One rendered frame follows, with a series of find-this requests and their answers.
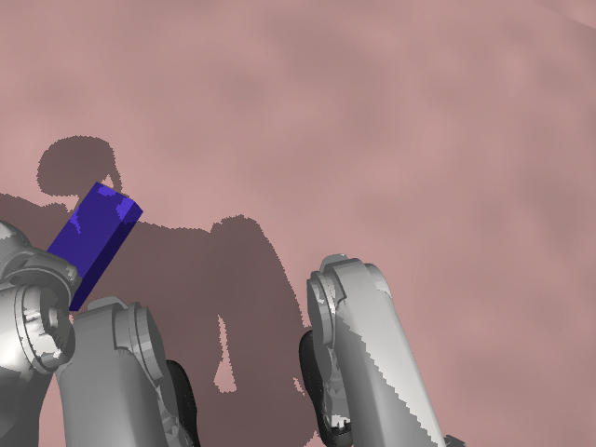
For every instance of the carton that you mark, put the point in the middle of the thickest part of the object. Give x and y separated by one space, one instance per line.
94 234

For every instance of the left robot foot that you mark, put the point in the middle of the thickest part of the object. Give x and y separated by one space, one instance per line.
185 401

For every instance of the left robot hand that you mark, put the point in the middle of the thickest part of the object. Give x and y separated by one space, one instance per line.
12 239

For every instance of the right robot foot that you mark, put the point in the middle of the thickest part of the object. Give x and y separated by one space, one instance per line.
331 436

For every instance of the left robot arm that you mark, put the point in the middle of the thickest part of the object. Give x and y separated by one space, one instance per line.
36 337

